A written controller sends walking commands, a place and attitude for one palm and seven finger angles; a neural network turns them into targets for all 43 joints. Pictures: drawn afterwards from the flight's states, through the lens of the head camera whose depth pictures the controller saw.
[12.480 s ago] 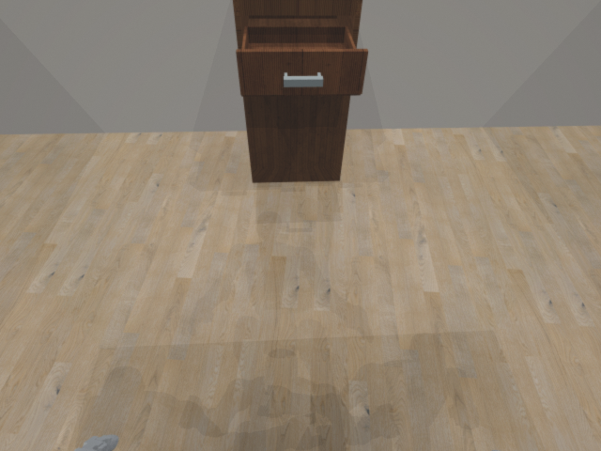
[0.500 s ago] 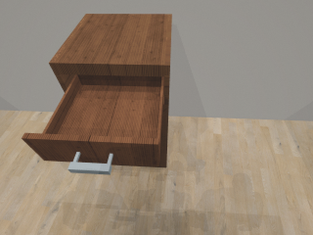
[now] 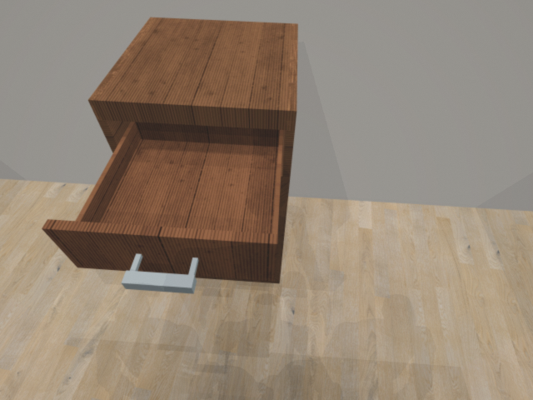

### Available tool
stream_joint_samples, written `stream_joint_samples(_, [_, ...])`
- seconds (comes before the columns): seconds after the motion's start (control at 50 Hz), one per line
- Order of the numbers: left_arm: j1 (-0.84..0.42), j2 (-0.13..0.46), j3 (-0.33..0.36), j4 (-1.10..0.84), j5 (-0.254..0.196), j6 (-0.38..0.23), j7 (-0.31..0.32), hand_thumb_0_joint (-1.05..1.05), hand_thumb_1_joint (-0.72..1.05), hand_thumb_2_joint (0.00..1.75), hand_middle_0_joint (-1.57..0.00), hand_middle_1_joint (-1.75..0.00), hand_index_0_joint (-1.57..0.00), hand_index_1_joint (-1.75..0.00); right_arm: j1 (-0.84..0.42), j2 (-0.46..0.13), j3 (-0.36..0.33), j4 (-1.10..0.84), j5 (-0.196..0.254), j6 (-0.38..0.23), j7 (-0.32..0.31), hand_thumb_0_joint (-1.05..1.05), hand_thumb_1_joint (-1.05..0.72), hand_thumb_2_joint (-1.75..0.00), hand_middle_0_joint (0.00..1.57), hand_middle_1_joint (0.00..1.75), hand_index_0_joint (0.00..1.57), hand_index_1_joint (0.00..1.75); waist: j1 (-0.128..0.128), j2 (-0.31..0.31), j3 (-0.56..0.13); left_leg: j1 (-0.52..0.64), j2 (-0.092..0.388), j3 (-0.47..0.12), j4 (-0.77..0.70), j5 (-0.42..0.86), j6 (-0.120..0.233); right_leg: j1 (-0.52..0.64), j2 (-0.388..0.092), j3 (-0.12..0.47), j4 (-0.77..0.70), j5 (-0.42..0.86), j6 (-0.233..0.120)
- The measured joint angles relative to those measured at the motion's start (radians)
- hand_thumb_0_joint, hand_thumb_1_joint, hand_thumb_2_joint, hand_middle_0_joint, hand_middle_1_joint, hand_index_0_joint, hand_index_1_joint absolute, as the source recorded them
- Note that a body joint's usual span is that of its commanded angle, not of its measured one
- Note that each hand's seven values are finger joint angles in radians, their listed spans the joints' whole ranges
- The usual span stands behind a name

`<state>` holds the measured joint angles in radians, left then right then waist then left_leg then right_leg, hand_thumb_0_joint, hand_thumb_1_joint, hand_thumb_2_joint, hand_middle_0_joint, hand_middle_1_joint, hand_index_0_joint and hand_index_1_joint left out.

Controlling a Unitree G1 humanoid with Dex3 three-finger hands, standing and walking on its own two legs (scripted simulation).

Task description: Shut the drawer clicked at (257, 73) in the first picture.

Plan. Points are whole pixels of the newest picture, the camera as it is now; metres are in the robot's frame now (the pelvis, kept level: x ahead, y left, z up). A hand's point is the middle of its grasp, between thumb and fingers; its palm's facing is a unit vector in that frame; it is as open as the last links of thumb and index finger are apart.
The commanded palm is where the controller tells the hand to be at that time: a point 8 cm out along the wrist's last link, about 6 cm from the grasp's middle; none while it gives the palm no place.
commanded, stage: look again from close up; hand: left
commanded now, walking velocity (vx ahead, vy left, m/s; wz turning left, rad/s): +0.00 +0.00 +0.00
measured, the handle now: (163, 271) +0.33 +0.21 -0.06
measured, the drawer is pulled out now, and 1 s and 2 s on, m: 0.30 0.30 0.30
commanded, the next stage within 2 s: raise the hand and make a fist in 0.36 s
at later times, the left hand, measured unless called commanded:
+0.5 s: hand out of the picture +0.00 +0.18 -0.17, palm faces +0.08 -0.98 -0.18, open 7.4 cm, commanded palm +0.09 +0.23 -0.07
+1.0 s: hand out of the picture +0.09 +0.17 -0.04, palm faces +0.16 -0.98 -0.08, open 5.3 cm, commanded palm +0.11 +0.22 -0.03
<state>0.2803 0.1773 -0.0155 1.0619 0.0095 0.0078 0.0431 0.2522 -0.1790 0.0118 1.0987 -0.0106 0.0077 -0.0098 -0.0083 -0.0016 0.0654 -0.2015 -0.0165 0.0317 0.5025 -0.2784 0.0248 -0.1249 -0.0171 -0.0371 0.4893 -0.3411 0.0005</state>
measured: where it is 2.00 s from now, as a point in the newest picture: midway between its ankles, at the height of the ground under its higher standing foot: outside the picture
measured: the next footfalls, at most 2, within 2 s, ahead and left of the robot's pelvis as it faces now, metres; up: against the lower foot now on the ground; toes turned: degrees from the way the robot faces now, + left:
none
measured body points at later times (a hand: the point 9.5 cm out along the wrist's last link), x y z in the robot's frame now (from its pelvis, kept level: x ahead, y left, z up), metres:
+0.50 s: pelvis +0.00 +0.02 +0.00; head +0.01 +0.02 +0.45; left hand +0.00 +0.24 -0.16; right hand +0.02 -0.21 -0.15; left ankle +0.00 +0.10 -0.74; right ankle -0.05 -0.12 -0.74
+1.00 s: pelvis -0.07 -0.03 -0.08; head -0.05 -0.02 +0.37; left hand +0.08 +0.22 -0.04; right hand +0.17 -0.26 -0.11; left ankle +0.00 +0.10 -0.74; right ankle -0.04 -0.11 -0.74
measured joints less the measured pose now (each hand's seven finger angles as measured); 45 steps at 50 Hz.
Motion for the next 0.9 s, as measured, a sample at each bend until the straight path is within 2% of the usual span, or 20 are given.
stream_joint_samples(0.48, [0.025, -0.034, 0.0, 0.05, 0.007, -0.013, 0.011, 0.0, 0.91, 0.9, -0.2, -0.3, -0.2, -0.3, -0.009, 0.014, -0.003, 0.03, 0.005, -0.014, -0.011, 0.0, -0.91, -0.9, 0.2, 0.3, 0.2, 0.3, 0.009, -0.007, -0.022, 0.025, -0.022, 0.001, -0.03, 0.017, 0.023, 0.035, -0.022, -0.001, -0.045, 0.021, 0.025])
stream_joint_samples(0.5, [0.076, -0.033, 0.007, -0.112, -0.034, 0.047, 0.01, 0.0, 0.91, 0.9, -0.2, -0.3, -0.2, -0.3, 0.012, 0.011, -0.003, -0.017, 0.014, -0.024, -0.013, 0.0, -0.92, -0.9, 0.2, 0.3, 0.2, 0.3, 0.007, -0.008, -0.022, 0.01, -0.022, -0.001, -0.018, 0.014, 0.022, 0.02, -0.022, -0.003, -0.035, 0.021, 0.025])
stream_joint_samples(0.52, [0.137, -0.024, 0.016, -0.303, -0.055, 0.065, 0.027, 0.01, 0.92, 0.9, -0.2, -0.31, -0.2, -0.3, 0.038, 0.009, 0.002, -0.064, 0.02, -0.07, -0.024, 0.0, -0.92, -0.9, 0.2, 0.3, 0.2, 0.3, 0.018, -0.016, -0.023, 0.008, -0.025, 0.008, -0.023, 0.017, 0.022, -0.003, -0.026, 0.004, -0.004, 0.019, 0.014])
stream_joint_samples(0.54, [0.184, -0.008, 0.02, -0.464, -0.073, 0.047, 0.052, 0.02, 0.94, 0.9, -0.21, -0.31, -0.21, -0.31, 0.058, 0.008, 0.003, -0.097, 0.025, -0.127, -0.034, 0.01, -0.92, -0.9, 0.2, 0.3, 0.2, 0.3, 0.028, -0.022, -0.033, 0.005, -0.029, 0.017, -0.03, 0.022, 0.02, -0.031, -0.032, 0.008, 0.036, 0.014, 0.002])
stream_joint_samples(0.56, [0.211, 0.008, 0.022, -0.589, -0.087, 0.026, 0.074, 0.02, 0.95, 0.9, -0.21, -0.32, -0.21, -0.31, 0.069, 0.005, 0.0, -0.122, 0.03, -0.175, -0.037, 0.01, -0.92, -0.9, 0.2, 0.3, 0.2, 0.3, 0.027, -0.026, -0.049, -0.004, -0.035, 0.022, -0.034, 0.028, 0.019, -0.059, -0.038, 0.01, 0.072, 0.005, -0.005])
stream_joint_samples(0.6, [0.21, 0.026, 0.02, -0.783, -0.123, -0.001, 0.088, 0.03, 0.96, 0.9, -0.23, -0.33, -0.23, -0.33, 0.075, -0.011, -0.004, -0.189, 0.039, -0.232, -0.037, 0.01, -0.92, -0.9, 0.2, 0.3, 0.2, 0.3, 0.009, -0.019, -0.072, -0.035, -0.048, 0.016, -0.008, 0.029, 0.021, -0.091, -0.048, 0.003, 0.103, -0.009, -0.01])
stream_joint_samples(0.66, [0.122, 0.008, 0.03, -0.919, -0.138, -0.114, 0.051, 0.02, 0.95, 0.9, -0.26, -0.37, -0.26, -0.36, 0.038, -0.05, -0.011, -0.281, 0.024, -0.276, -0.031, 0.01, -0.91, -0.9, 0.2, 0.3, 0.2, 0.3, -0.026, 0.028, -0.111, -0.138, -0.039, -0.005, 0.097, 0.001, 0.023, -0.153, -0.038, -0.012, 0.141, -0.032, 0.014])
stream_joint_samples(0.7, [0.065, -0.012, 0.048, -0.942, -0.153, -0.232, -0.013, 0.02, 0.94, 0.9, -0.28, -0.4, -0.28, -0.4, -0.001, -0.06, -0.017, -0.337, 0.011, -0.283, -0.019, 0.01, -0.91, -0.9, 0.21, 0.3, 0.2, 0.3, -0.037, 0.036, -0.151, -0.23, -0.024, -0.003, 0.173, -0.02, 0.016, -0.246, -0.025, -0.01, 0.21, -0.041, 0.009])
stream_joint_samples(0.76, [0.042, -0.04, 0.066, -0.947, -0.192, -0.414, -0.17, 0.01, 0.93, 0.9, -0.33, -0.45, -0.33, -0.45, -0.054, -0.049, -0.034, -0.418, 0.006, -0.277, 0.011, 0.01, -0.91, -0.9, 0.21, 0.3, 0.2, 0.3, -0.035, 0.002, -0.194, -0.365, 0.001, 0.011, 0.294, -0.057, 0.002, -0.392, -0.005, 0.005, 0.341, -0.077, -0.01])
stream_joint_samples(0.8, [0.067, -0.048, 0.069, -0.933, -0.201, -0.485, -0.268, 0.0, 0.93, 0.9, -0.37, -0.49, -0.37, -0.49, -0.076, -0.049, -0.044, -0.48, 0.011, -0.265, 0.026, 0.01, -0.91, -0.9, 0.21, 0.3, 0.2, 0.3, -0.031, -0.022, -0.201, -0.435, 0.015, 0.011, 0.371, -0.083, -0.006, -0.464, 0.005, 0.005, 0.419, -0.103, -0.02])
stream_joint_samples(0.84, [0.11, -0.041, 0.069, -0.921, -0.197, -0.481, -0.314, 0.0, 0.92, 0.9, -0.41, -0.53, -0.41, -0.53, -0.089, -0.058, -0.051, -0.543, 0.02, -0.243, 0.026, 0.01, -0.9, -0.9, 0.21, 0.3, 0.2, 0.3, -0.02, -0.038, -0.197, -0.493, 0.022, 0.003, 0.439, -0.104, -0.015, -0.52, 0.011, -0.003, 0.489, -0.128, -0.031])
stream_joint_samples(0.9, [0.189, -0.012, 0.078, -0.932, -0.196, -0.429, -0.292, 0.0, 0.91, 0.9, -0.47, -0.6, -0.47, -0.59, -0.098, -0.076, -0.061, -0.612, 0.028, -0.215, 0.009, 0.01, -0.9, -0.9, 0.2, 0.3, 0.2, 0.3, 0.004, -0.043, -0.187, -0.564, 0.029, -0.017, 0.522, -0.128, -0.026, -0.582, 0.017, -0.023, 0.567, -0.157, -0.045])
